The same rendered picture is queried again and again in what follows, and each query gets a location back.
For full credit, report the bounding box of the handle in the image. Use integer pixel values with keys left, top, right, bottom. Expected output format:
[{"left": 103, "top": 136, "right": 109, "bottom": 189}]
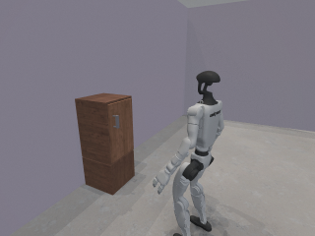
[{"left": 112, "top": 115, "right": 120, "bottom": 129}]

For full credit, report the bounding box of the cupboard door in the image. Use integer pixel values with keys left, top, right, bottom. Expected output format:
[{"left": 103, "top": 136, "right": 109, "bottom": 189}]
[{"left": 107, "top": 98, "right": 134, "bottom": 163}]

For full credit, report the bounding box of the right robot upper arm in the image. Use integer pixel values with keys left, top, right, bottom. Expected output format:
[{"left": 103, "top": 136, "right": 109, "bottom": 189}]
[{"left": 217, "top": 100, "right": 224, "bottom": 132}]

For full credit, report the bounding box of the humanoid robot torso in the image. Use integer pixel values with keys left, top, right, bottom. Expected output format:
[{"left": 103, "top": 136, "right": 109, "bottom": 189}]
[{"left": 190, "top": 100, "right": 221, "bottom": 172}]

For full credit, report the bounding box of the robot left hand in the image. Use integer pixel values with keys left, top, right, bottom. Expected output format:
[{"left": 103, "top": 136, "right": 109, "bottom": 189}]
[{"left": 153, "top": 169, "right": 171, "bottom": 195}]

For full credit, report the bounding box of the left robot upper arm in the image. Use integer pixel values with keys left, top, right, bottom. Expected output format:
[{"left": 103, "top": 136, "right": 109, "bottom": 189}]
[{"left": 184, "top": 104, "right": 203, "bottom": 149}]

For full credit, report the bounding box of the robot right shin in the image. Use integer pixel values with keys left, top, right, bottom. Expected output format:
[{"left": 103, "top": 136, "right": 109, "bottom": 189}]
[{"left": 189, "top": 183, "right": 207, "bottom": 224}]

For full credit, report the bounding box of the robot right forearm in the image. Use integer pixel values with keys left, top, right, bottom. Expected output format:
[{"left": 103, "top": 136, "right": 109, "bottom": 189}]
[{"left": 210, "top": 130, "right": 222, "bottom": 147}]

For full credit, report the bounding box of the robot left forearm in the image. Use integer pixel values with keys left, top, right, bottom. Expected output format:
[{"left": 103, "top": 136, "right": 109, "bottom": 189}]
[{"left": 164, "top": 138, "right": 191, "bottom": 175}]

